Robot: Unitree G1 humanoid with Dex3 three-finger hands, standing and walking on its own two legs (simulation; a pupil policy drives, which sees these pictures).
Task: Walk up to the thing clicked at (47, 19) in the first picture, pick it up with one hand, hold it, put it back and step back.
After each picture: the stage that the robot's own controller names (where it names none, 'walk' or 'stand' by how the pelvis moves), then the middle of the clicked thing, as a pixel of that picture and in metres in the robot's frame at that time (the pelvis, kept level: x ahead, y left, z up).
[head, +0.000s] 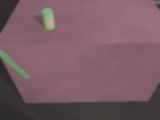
stand; (48, 19) +0.91 +0.23 -0.04
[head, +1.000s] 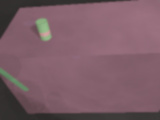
walk; (43, 29) +0.80 +0.29 -0.03
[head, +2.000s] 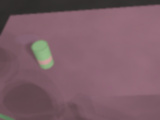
stand; (43, 55) +0.52 +0.21 -0.01
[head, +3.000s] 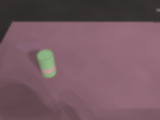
stand; (47, 64) +0.50 +0.18 -0.04
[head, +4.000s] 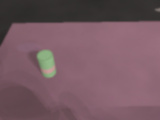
stand; (47, 64) +0.51 +0.19 -0.04
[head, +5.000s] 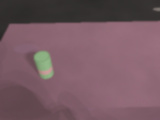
stand; (44, 65) +0.50 +0.20 -0.04
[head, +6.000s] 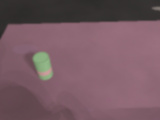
stand; (43, 66) +0.49 +0.20 -0.04
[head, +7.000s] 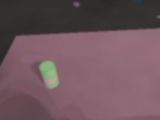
rise first; (49, 74) +0.48 +0.20 -0.04
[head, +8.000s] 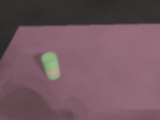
go down; (51, 66) +0.50 +0.19 -0.04
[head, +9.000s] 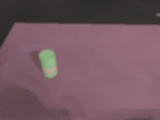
go down; (48, 63) +0.51 +0.18 -0.03
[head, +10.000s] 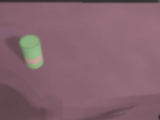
go down; (32, 52) +0.49 +0.18 +0.02
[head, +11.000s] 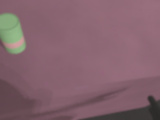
close in; (11, 34) +0.50 +0.19 +0.05
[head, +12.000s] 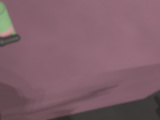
close; out of the picture +0.52 +0.19 +0.07
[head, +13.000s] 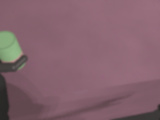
lift; (9, 52) +0.45 +0.20 +0.05
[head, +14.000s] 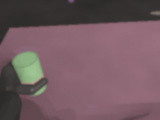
lift; (30, 74) +0.33 +0.17 +0.15
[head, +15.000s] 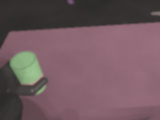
hold; (29, 74) +0.32 +0.17 +0.16
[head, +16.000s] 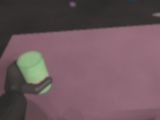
hold; (35, 73) +0.33 +0.16 +0.15
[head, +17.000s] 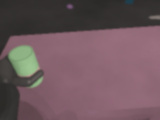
crouch; (27, 67) +0.35 +0.18 +0.16
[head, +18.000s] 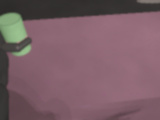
crouch; (15, 35) +0.46 +0.20 +0.17
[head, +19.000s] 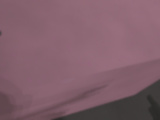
lower; out of the picture +0.53 +0.21 +0.07
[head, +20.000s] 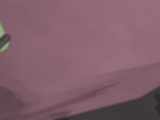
lower; out of the picture +0.51 +0.20 +0.06
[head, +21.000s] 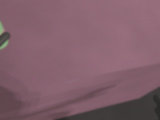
lower; out of the picture +0.52 +0.21 +0.07
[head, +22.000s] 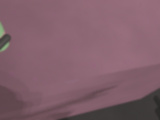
lower; out of the picture +0.51 +0.21 +0.07
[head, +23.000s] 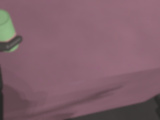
open; (3, 32) +0.51 +0.19 +0.06
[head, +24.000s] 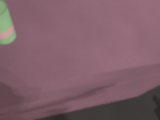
rise; out of the picture +0.52 +0.19 +0.07
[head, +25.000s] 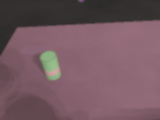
sink last; (51, 65) +0.49 +0.18 +0.01
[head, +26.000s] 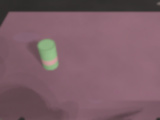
stand; (48, 55) +0.50 +0.17 +0.02
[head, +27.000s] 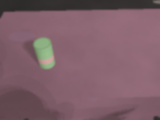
stand; (44, 53) +0.50 +0.18 +0.03
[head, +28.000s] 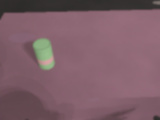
stand; (44, 54) +0.50 +0.18 +0.03
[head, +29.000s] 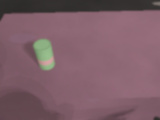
stand; (44, 55) +0.50 +0.18 +0.03
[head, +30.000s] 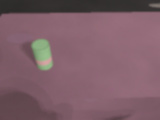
stand; (42, 55) +0.50 +0.18 +0.03
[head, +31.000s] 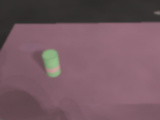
stand; (51, 63) +0.52 +0.17 -0.03
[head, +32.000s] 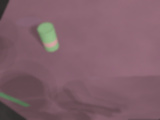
walk; (48, 37) +0.57 +0.19 -0.01
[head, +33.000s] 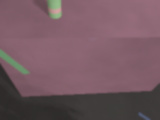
walk; (54, 5) +0.79 +0.15 -0.02
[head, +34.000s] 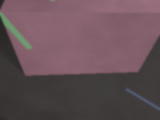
stand; out of the picture +1.08 +0.24 -0.02
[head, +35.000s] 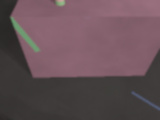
stand; out of the picture +1.11 +0.19 -0.03
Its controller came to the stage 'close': yes
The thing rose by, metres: 0.20
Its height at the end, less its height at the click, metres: +0.00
